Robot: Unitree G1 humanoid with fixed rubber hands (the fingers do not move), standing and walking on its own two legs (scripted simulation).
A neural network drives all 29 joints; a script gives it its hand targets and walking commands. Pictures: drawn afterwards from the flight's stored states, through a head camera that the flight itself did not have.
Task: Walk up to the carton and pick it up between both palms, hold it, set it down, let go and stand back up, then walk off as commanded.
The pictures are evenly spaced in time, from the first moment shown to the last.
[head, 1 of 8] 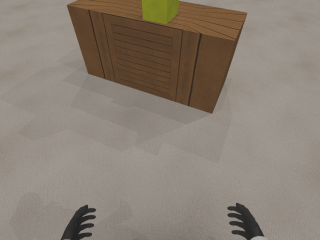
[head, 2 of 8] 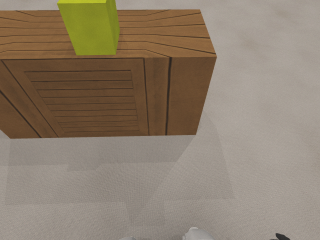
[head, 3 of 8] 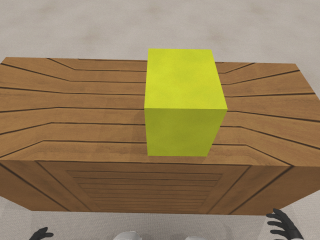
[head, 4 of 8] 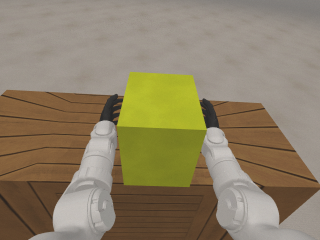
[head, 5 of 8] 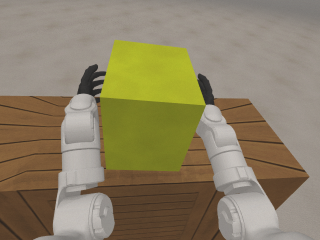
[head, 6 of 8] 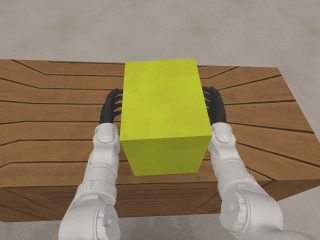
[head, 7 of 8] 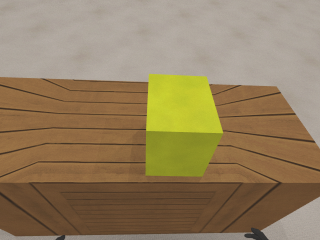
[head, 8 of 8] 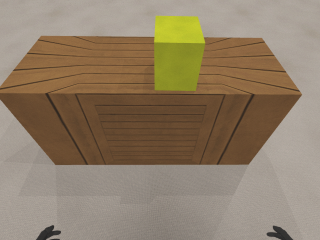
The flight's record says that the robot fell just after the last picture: no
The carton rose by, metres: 0.19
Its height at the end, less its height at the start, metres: +0.00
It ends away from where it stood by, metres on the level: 0.01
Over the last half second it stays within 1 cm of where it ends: yes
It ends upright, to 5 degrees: yes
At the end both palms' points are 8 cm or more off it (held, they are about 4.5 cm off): yes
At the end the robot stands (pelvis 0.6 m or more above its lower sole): yes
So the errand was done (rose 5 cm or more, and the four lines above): yes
